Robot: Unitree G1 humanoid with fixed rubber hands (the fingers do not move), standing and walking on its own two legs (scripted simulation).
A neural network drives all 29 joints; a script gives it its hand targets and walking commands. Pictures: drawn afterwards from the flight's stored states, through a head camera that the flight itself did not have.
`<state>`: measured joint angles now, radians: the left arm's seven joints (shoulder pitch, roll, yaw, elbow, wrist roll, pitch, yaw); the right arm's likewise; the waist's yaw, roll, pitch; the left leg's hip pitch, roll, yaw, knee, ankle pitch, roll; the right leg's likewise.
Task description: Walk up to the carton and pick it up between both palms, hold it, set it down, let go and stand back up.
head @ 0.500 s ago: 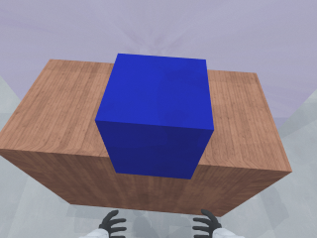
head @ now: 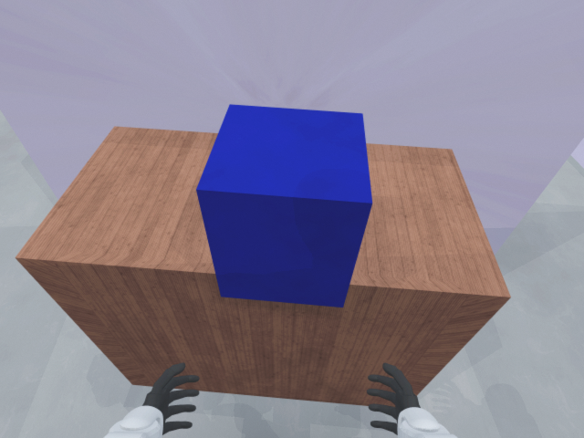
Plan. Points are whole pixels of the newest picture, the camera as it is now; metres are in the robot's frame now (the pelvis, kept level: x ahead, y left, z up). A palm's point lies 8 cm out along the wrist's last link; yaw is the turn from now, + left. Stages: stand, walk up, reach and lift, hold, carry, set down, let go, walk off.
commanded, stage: reach and lift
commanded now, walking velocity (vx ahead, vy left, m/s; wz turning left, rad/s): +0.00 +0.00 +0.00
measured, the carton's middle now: (288, 209) +0.46 +0.01 +0.06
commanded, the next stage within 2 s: none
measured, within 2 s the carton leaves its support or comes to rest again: neither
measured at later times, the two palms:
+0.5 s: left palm (155, 387) +0.22 +0.19 -0.05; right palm (429, 396) +0.20 -0.19 -0.04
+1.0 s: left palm (149, 353) +0.25 +0.20 -0.01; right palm (438, 358) +0.24 -0.20 -0.01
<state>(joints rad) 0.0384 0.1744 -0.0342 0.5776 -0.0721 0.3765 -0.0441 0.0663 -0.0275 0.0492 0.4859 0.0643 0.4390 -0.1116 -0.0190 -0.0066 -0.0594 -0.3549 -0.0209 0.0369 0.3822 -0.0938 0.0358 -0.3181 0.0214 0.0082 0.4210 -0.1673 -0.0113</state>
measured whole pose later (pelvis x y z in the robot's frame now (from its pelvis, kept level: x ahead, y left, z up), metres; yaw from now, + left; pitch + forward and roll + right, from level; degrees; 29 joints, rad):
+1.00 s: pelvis +0.07 -0.01 +0.01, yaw +0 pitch +3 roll +0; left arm 0.34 0.27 -0.05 0.17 -0.19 -0.04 -0.04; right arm 0.36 -0.13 0.10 0.09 0.14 0.04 -0.14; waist -0.02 0.00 -0.03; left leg -0.21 -0.01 0.03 0.32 -0.17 0.02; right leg -0.16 0.03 0.01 0.33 -0.23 -0.03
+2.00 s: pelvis +0.06 +0.00 +0.01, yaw +0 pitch -1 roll +0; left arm -0.04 0.33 -0.04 0.07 -0.28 0.31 0.04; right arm -0.02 -0.21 0.01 -0.03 0.24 0.40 -0.16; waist 0.00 -0.02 -0.04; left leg -0.13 -0.02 0.04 0.30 -0.16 0.03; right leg -0.07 0.02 0.02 0.27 -0.19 -0.02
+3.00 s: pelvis +0.03 +0.00 +0.01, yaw +1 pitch +6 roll +0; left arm -0.99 0.40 -0.01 0.78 -0.31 0.53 0.03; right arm -0.89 -0.24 -0.11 0.58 0.22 0.63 -0.20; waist -0.07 0.01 -0.12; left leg -0.30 -0.03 0.02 0.27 -0.08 0.03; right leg -0.25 0.02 -0.01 0.28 -0.14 -0.01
